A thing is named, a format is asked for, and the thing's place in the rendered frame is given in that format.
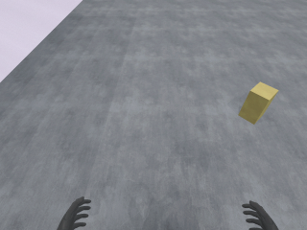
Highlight left robot hand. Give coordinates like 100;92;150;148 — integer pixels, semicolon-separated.
57;196;91;230

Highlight right robot hand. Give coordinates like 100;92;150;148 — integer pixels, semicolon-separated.
242;200;279;230

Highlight carton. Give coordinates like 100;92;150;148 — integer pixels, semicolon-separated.
238;81;279;124

